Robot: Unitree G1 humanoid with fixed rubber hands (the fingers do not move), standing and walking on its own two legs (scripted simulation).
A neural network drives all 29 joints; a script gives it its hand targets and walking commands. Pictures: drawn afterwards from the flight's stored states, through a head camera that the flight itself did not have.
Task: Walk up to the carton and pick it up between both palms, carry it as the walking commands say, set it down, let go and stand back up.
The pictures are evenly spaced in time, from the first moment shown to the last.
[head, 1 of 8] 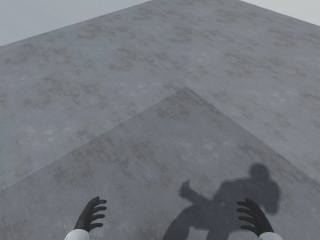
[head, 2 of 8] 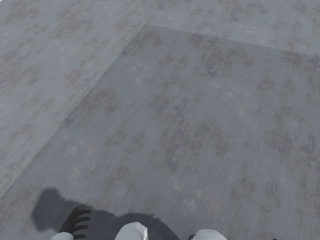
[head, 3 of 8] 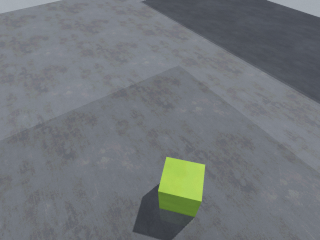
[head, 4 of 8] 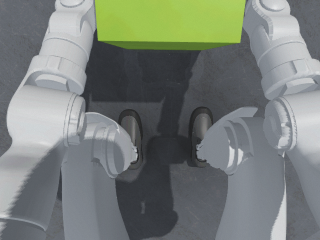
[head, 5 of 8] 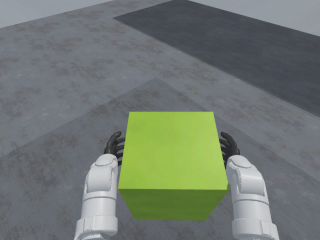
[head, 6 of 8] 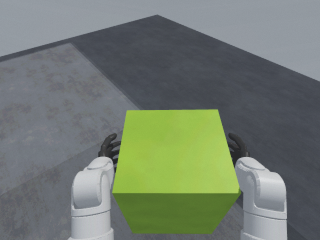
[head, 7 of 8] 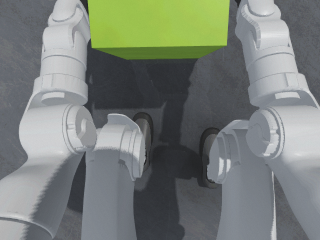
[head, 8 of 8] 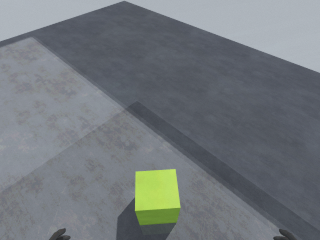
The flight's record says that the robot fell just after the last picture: no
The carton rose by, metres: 0.66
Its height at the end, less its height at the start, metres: +0.00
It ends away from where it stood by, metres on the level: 1.61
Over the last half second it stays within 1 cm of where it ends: yes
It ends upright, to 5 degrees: yes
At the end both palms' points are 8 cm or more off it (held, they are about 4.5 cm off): yes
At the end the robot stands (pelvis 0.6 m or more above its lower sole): yes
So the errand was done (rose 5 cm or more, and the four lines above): yes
